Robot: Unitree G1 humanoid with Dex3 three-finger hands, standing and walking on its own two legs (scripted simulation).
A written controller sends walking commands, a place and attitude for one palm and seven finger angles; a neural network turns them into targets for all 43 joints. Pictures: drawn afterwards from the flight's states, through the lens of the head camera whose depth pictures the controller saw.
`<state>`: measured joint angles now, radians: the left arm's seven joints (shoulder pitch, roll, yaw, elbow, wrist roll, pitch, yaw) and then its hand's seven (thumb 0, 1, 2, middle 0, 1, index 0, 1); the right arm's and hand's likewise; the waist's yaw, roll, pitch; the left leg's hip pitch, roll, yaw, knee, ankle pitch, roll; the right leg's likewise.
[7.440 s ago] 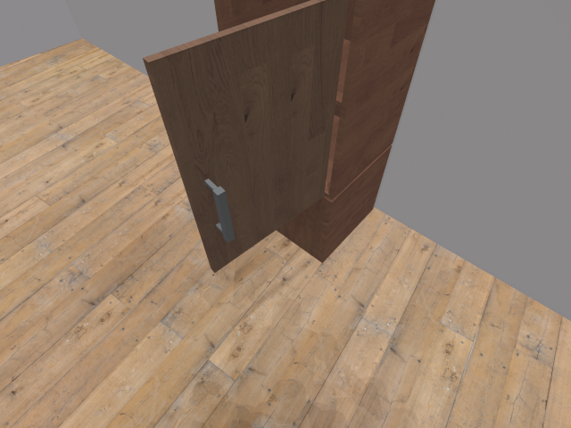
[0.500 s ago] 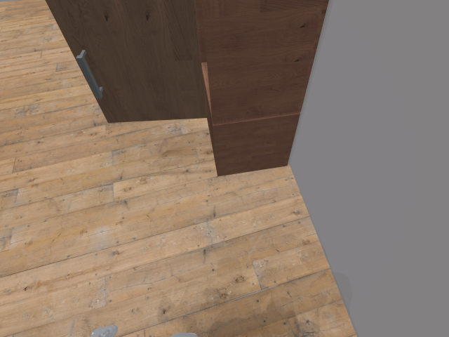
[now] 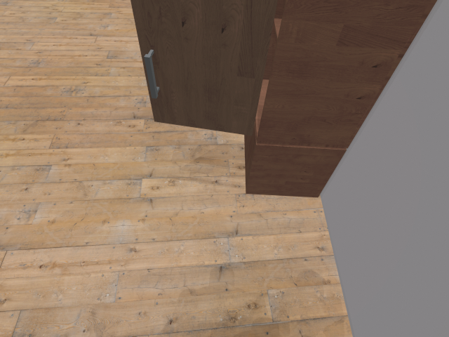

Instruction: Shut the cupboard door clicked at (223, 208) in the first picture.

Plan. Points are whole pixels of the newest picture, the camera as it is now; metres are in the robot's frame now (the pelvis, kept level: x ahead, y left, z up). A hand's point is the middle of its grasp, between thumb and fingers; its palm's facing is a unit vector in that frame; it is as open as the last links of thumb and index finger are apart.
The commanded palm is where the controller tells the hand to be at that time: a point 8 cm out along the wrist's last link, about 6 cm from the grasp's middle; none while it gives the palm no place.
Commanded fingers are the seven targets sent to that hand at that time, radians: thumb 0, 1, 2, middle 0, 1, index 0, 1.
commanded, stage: take the last steps up to it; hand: left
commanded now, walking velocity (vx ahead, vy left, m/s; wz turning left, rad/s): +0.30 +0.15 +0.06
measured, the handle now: (153, 74) +0.91 +0.34 -0.09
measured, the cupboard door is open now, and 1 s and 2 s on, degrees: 83 83 83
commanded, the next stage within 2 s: come to a stop and stand still in 0.92 s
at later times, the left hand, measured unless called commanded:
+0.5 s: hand (153, 274) +0.25 +0.18 -0.15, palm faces +0.09 -0.97 -0.22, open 7.2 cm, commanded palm none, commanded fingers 0.00 0.90 0.90 -0.20 -0.30 -0.20 -0.30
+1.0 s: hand (134, 215) +0.39 +0.27 -0.16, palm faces +0.04 -0.98 -0.21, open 7.4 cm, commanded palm none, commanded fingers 0.00 0.90 0.90 -0.20 -0.30 -0.20 -0.30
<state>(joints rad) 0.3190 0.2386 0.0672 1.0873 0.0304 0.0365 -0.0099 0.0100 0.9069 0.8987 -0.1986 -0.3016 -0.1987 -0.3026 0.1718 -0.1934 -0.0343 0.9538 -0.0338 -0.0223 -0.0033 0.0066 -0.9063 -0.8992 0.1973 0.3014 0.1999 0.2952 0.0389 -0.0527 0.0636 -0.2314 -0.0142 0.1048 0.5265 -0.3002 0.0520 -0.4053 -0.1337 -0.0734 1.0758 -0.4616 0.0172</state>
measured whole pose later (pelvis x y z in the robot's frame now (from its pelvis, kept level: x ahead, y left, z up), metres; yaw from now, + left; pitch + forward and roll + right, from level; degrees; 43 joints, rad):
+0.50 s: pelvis +0.17 -0.01 +0.01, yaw +3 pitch +1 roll +1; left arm 0.18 0.15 0.07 0.98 0.01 -0.07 0.02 -0.01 0.94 0.90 -0.20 -0.30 -0.20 -0.30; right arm 0.32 -0.19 -0.05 1.10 -0.03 0.01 0.01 0.01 -0.91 -0.90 0.20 0.30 0.20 0.29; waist -0.03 0.02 0.07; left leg -0.46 0.07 0.04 1.02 -0.30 -0.02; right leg -0.23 -0.05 -0.16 0.44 -0.23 -0.04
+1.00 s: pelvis +0.35 +0.08 +0.00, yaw +0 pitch +0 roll +2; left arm 0.22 0.17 0.04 1.02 0.03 -0.01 -0.01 0.01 0.91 0.90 -0.20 -0.30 -0.20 -0.30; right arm 0.22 -0.19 -0.03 1.01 -0.04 -0.04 -0.01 0.00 -0.94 -0.90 0.20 0.30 0.20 0.30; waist 0.02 0.00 0.06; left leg -0.21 0.00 0.16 0.44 -0.24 0.03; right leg -0.43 -0.09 -0.12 0.80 -0.37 -0.01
